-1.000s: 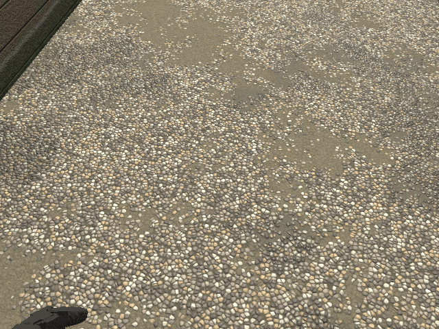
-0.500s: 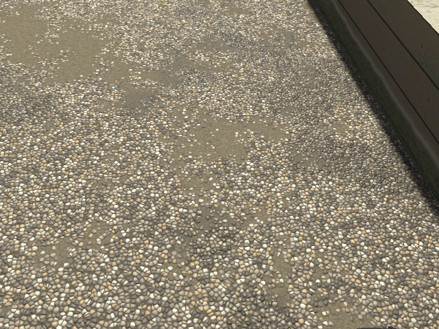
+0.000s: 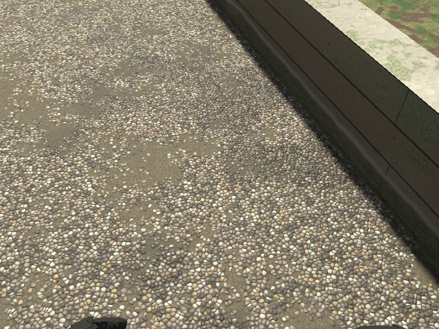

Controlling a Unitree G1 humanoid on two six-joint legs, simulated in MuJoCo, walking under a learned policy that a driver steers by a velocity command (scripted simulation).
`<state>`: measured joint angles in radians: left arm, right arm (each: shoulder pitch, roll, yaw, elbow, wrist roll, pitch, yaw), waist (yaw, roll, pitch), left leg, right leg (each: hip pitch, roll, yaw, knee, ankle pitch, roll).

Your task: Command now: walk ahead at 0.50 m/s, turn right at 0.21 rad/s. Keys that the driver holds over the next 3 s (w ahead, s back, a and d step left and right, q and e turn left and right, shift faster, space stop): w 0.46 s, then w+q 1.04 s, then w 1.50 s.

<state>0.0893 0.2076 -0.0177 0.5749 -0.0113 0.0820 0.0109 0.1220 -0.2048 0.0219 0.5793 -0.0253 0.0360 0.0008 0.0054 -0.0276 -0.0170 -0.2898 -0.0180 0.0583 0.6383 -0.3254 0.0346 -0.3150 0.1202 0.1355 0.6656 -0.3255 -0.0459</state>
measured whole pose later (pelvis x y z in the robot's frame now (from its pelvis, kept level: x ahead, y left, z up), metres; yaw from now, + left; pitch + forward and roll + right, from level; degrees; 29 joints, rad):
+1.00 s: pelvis +0.02 -0.01 -0.01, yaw +12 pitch -2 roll +0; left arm 0.10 0.18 -0.02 0.55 0.04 0.06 0.03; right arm 0.12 -0.19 0.01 0.59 0.00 0.09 -0.01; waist 0.01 -0.02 0.02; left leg -0.33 -0.10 -0.14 0.75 -0.39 0.03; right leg -0.27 0.03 -0.10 0.72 -0.43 -0.06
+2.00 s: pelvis -0.02 +0.01 +0.00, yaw +34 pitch -2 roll +0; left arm 0.19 0.19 -0.04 0.59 0.02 0.04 0.01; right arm 0.06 -0.18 0.04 0.59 -0.02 0.04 0.01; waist 0.01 0.00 -0.01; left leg -0.34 -0.12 -0.11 0.61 -0.23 0.05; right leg -0.20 0.02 -0.09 0.61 -0.38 -0.04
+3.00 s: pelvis -0.01 +0.03 +0.00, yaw +35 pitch -2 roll +0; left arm 0.17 0.15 -0.05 0.61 0.03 0.06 0.03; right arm 0.11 -0.16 0.06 0.60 -0.01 0.06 0.00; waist -0.02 0.01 -0.01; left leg -0.34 -0.13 -0.09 0.67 -0.29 0.07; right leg -0.19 -0.01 -0.09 0.66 -0.44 -0.02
